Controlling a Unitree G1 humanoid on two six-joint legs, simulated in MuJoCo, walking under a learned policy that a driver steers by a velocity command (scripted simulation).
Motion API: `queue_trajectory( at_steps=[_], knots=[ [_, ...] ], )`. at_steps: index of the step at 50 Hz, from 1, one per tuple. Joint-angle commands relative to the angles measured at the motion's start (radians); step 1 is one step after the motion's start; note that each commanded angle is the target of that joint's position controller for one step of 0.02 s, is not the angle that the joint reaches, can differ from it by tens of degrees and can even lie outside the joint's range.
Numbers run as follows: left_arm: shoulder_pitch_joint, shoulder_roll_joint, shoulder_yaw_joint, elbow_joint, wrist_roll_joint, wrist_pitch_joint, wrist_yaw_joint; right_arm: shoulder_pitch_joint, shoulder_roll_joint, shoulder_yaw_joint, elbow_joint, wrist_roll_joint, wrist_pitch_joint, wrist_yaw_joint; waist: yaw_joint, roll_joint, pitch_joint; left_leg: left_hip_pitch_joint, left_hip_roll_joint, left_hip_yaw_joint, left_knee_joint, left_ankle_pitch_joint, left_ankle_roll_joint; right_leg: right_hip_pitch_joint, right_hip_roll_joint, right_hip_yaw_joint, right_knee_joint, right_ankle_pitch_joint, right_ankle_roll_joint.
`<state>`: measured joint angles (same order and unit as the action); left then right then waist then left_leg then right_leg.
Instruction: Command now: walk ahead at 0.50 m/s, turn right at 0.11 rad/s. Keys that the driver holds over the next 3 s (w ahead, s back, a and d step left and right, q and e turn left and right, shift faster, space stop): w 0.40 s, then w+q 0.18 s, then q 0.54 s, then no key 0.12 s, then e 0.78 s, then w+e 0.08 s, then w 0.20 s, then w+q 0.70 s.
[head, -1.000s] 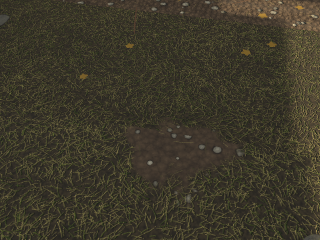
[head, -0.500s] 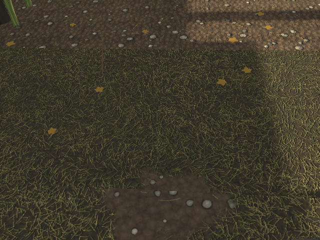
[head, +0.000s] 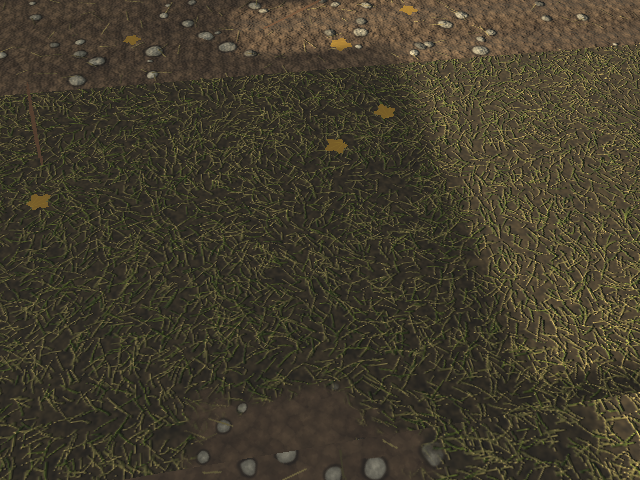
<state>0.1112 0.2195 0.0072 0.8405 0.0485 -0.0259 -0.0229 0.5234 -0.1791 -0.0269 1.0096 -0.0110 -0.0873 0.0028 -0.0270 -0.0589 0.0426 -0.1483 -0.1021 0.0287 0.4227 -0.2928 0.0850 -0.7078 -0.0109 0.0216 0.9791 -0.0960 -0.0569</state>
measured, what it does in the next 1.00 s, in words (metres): walks ahead, turning left: right foot, then left foot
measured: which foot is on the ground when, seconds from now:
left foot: down 0.00-0.22, up 0.24-0.66, down 0.68-1.00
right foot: up 0.00-0.18, down 0.20-0.70, up 0.72-1.00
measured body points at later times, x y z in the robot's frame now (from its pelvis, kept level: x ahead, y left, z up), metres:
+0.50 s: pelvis +0.24 -0.01 +0.01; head +0.25 -0.01 +0.46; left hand +0.21 +0.25 -0.13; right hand +0.34 -0.27 -0.12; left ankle +0.38 +0.15 -0.68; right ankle +0.20 -0.07 -0.74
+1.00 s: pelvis +0.40 +0.05 +0.01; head +0.42 +0.08 +0.45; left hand +0.45 +0.34 -0.13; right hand +0.52 -0.21 -0.11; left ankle +0.38 +0.09 -0.74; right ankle +0.48 -0.10 -0.64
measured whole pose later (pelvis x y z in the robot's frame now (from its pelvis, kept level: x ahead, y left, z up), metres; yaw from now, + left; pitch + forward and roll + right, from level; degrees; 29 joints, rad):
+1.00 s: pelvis +0.40 +0.05 +0.01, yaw +16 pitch +0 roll -2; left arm 0.14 0.27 0.07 0.85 0.04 0.04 0.01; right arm 0.32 -0.25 -0.04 0.83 -0.02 0.00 -0.02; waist -0.03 -0.03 0.05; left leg -0.19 -0.13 -0.10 0.42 -0.22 0.12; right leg -0.62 -0.04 0.04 1.14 -0.21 0.02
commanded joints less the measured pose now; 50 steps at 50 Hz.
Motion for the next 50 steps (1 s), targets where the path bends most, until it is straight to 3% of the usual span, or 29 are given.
queue_trajectory(
  at_steps=[1,6,8,9,10,11,12,13,14,16,19,22,24,26,27,29,30,31,33,34,35,36,37,39,41,44,45,46,50],
  knots=[
    [-0.059,0.006,-0.018,-0.061,-0.022,-0.021,-0.015,-0.023,-0.116,-0.012,-0.059,0.022,-0.016,-0.001,0.024,0.152,-0.01,-0.111,0.272,-0.173,-0.2,0.701,0.061,0.24,0.011,-0.071,-0.221,0.162,-0.008],
    [-0.211,0.032,-0.017,-0.096,-0.028,-0.015,-0.005,0.128,-0.138,-0.012,0.008,-0.01,0.021,-0.018,-0.034,0.12,0.041,0.191,0.309,-0.18,-0.133,0.748,0.063,0.139,0.033,-0.091,-0.37,-0.017,-0.04],
    [-0.122,0.039,-0.01,-0.064,-0.022,-0.025,0.004,0.12,-0.155,-0.015,0.02,-0.015,0.028,-0.021,0.008,0.132,-0.003,0.203,0.297,-0.153,-0.014,0.906,0.058,0.31,0.081,-0.11,-0.436,-0.095,-0.069],
    [0.017,0.063,0.004,-0.021,-0.018,-0.032,0.014,0.098,-0.161,-0.016,0.017,-0.007,0.03,-0.019,0.074,0.114,-0.066,0.142,0.277,-0.122,0.129,0.915,0.05,0.509,0.086,-0.1,-0.491,-0.072,-0.098],
    [0.21,0.124,0.028,0.025,-0.001,-0.039,0.027,0.054,-0.163,-0.014,-0.012,0.003,0.025,-0.012,0.161,0.077,-0.167,-0.046,0.25,-0.087,0.349,0.737,0.036,0.799,-0.038,0.049,-0.501,-0.077,-0.155],
    [0.34,0.22,0.053,0.04,0.017,-0.036,0.039,0.078,-0.078,0.004,-0.054,0.018,0.017,-0.005,0.168,-0.091,-0.308,-0.339,0.133,-0.007,0.7,0.117,0.004,1.079,-0.335,0.431,-0.529,-0.066,-0.257],
    [0.326,0.204,0.061,0.055,-0.031,-0.012,0.031,0.092,-0.146,-0.021,-0.048,0.01,0.028,-0.009,0.158,-0.08,-0.313,-0.514,0.051,-0.017,0.872,-0.272,0.0,1.064,-0.43,0.655,-0.636,-0.137,-0.343],
    [0.247,0.15,0.052,0.051,-0.046,-0.003,0.027,0.001,-0.175,-0.035,-0.07,-0.017,0.033,-0.01,0.126,0.005,-0.128,-0.609,0.111,-0.058,0.896,-0.211,0.006,0.929,-0.37,0.54,-0.673,-0.228,-0.313],
    [0.169,0.113,0.045,0.043,-0.042,-0.008,0.023,-0.07,-0.146,-0.033,-0.093,-0.017,0.028,-0.005,0.098,0.012,-0.014,-0.594,0.137,-0.067,0.846,-0.144,0.001,0.771,-0.323,0.436,-0.726,-0.175,-0.278],
    [0.117,0.071,0.036,0.052,-0.037,-0.026,0.027,-0.065,-0.108,-0.032,-0.085,-0.022,0.047,0.001,0.014,0.006,0.06,-0.452,0.179,-0.069,0.709,-0.076,-0.028,0.544,-0.228,0.291,-0.79,-0.059,-0.202],
    [0.17,0.094,0.046,0.09,-0.037,-0.06,0.028,-0.081,-0.08,-0.031,-0.081,-0.029,0.071,0.01,-0.023,0.012,0.037,-0.387,0.173,-0.047,0.626,0.019,-0.057,0.49,-0.185,0.186,-0.815,0.119,-0.194],
    [0.207,0.114,0.047,0.111,-0.048,-0.069,0.032,-0.264,-0.104,-0.038,-0.142,-0.015,0.069,0.019,-0.004,0.009,0.064,-0.411,0.17,-0.041,0.441,0.187,-0.06,0.487,-0.149,0.096,-0.846,0.174,-0.153],
    [0.217,0.122,0.049,0.125,-0.041,-0.074,0.029,-0.324,-0.071,-0.024,-0.156,-0.019,0.069,0.028,0.005,-0.029,0.038,-0.272,0.124,0.011,0.364,0.308,-0.047,0.426,-0.111,-0.013,-0.829,0.302,-0.116],
    [0.225,0.124,0.048,0.123,-0.037,-0.079,0.029,-0.315,-0.089,-0.027,-0.147,-0.009,0.073,0.025,0.004,-0.022,-0.009,-0.161,0.09,0.047,0.401,0.395,-0.033,0.404,-0.111,-0.058,-0.814,0.296,-0.1],
    [0.27,0.132,0.05,0.147,-0.028,-0.082,0.032,-0.261,-0.105,-0.035,-0.12,-0.019,0.081,0.023,0.0,-0.048,-0.015,-0.213,0.123,-0.008,0.517,0.415,-0.01,0.482,-0.175,-0.039,-0.765,0.331,-0.11],
    [0.302,0.118,0.044,0.15,-0.016,-0.077,0.041,-0.308,-0.146,-0.044,-0.135,-0.035,0.083,0.018,0.02,0.007,0.026,-0.383,0.138,-0.032,0.525,0.295,0.018,0.638,-0.221,-0.03,-0.693,0.408,-0.127],
    [0.288,0.105,0.036,0.152,-0.027,-0.06,0.046,-0.415,-0.111,-0.027,-0.186,-0.028,0.076,0.019,0.037,0.025,0.113,-0.409,0.129,-0.02,0.301,0.065,0.015,0.644,-0.22,-0.045,-0.715,0.47,-0.113],
    [0.297,0.124,0.039,0.158,-0.021,-0.047,0.055,-0.427,-0.101,-0.026,-0.189,-0.034,0.074,0.017,0.051,0.002,0.114,-0.339,0.082,0.045,0.263,-0.036,0.018,0.675,-0.207,-0.062,-0.647,0.653,-0.105],
    [0.282,0.168,0.048,0.143,-0.013,-0.032,0.069,-0.239,-0.123,-0.037,-0.127,-0.023,0.058,0.021,-0.007,-0.023,-0.012,-0.135,0.005,0.111,0.233,0.085,0.043,0.707,-0.184,-0.114,-0.381,0.916,-0.08],
    [0.286,0.168,0.051,0.148,-0.038,-0.025,0.07,-0.111,-0.16,-0.049,-0.115,-0.033,0.039,0.019,-0.08,0.001,-0.086,0.018,0.055,-0.015,0.011,0.185,0.084,0.641,-0.16,-0.122,-0.132,0.713,-0.047],
    [0.357,0.098,0.036,0.112,-0.033,-0.029,0.064,-0.061,-0.295,-0.079,-0.114,-0.029,0.033,0.013,-0.035,0.243,-0.2,0.282,0.343,-0.338,0.073,0.802,0.182,0.391,-0.034,-0.169,0.224,-0.094,0.007],
    [0.388,0.097,0.045,0.095,-0.038,-0.03,0.059,-0.075,-0.313,-0.082,-0.144,0.016,0.04,0.016,-0.019,0.256,-0.307,0.417,0.484,-0.625,0.059,1.198,0.37,0.158,0.106,-0.051,0.418,-0.522,0.04],
    [0.303,0.149,0.058,0.085,-0.022,-0.025,0.055,-0.111,-0.293,-0.079,-0.144,0.041,0.043,0.017,-0.025,0.128,-0.215,0.323,0.456,-0.48,0.039,1.168,0.375,0.092,0.016,0.02,0.408,-0.451,0.052],
    [0.211,0.159,0.073,0.066,-0.037,-0.02,0.054,-0.224,-0.223,-0.06,-0.175,0.018,0.059,0.014,0.008,0.079,-0.045,0.116,0.364,-0.352,-0.031,0.999,0.292,0.099,-0.032,0.024,0.286,-0.355,0.063],
    [0.194,0.142,0.077,0.052,-0.016,0.02,0.047,-0.236,-0.199,-0.05,-0.19,0.016,0.07,-0.002,0.034,0.083,-0.055,0.056,0.301,-0.303,-0.066,0.946,0.237,0.163,-0.044,0.016,0.195,-0.301,0.081],
    [0.184,0.086,0.068,0.03,-0.012,0.054,0.041,-0.215,-0.217,-0.053,-0.197,0.006,0.069,-0.017,0.048,0.088,-0.099,0.029,0.259,-0.249,-0.045,1.107,0.208,0.186,-0.018,-0.019,0.162,-0.226,0.1],
    [0.172,0.085,0.068,0.017,-0.015,0.06,0.042,-0.205,-0.22,-0.052,-0.201,0.005,0.071,-0.021,0.048,0.092,-0.109,0.028,0.246,-0.238,-0.035,1.139,0.195,0.178,-0.016,-0.019,0.155,-0.2,0.102],
    [0.189,0.102,0.072,0.021,-0.016,0.065,0.039,-0.207,-0.221,-0.05,-0.224,-0.015,0.07,-0.02,0.043,0.089,-0.151,0.026,0.244,-0.235,-0.019,1.119,0.183,0.196,-0.003,-0.033,0.203,-0.102,0.083],
    [0.102,0.129,0.08,-0.028,-0.01,0.077,0.04,-0.193,-0.225,-0.047,-0.256,-0.007,0.083,-0.029,0.029,0.125,-0.125,0.022,0.239,-0.316,0.01,1.025,0.17,0.125,-0.006,-0.007,0.222,-0.076,0.069]
  ],
)
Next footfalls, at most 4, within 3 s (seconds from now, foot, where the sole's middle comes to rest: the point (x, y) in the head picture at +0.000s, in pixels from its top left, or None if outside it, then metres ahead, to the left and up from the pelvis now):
0.20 right None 0.24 -0.07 -0.77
0.68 left None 0.42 0.10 -0.77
1.36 right None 0.47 -0.09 -0.77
1.80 left None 0.39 0.08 -0.77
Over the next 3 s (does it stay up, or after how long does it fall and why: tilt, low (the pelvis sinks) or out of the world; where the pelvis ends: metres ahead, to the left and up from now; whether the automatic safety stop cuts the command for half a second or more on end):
stays up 0.65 -0.06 -0.10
